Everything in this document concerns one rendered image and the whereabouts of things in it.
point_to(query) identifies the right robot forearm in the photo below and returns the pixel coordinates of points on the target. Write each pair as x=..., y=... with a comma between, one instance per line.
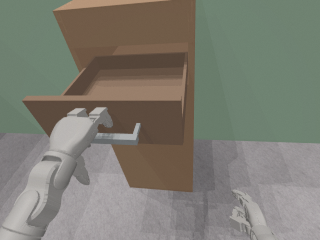
x=262, y=232

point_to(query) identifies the robot right hand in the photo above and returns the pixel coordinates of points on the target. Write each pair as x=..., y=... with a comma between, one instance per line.
x=244, y=219

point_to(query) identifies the cabinet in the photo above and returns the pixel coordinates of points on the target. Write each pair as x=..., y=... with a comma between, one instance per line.
x=123, y=27

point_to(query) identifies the drawer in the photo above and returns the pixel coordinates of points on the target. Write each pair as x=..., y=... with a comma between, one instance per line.
x=147, y=88

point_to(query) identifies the handle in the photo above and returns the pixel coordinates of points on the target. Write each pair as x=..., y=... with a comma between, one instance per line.
x=118, y=138

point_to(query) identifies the robot left hand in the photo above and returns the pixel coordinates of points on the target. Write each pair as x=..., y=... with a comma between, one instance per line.
x=74, y=133

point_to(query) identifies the left robot forearm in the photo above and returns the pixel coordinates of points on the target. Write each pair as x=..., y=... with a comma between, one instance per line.
x=40, y=202

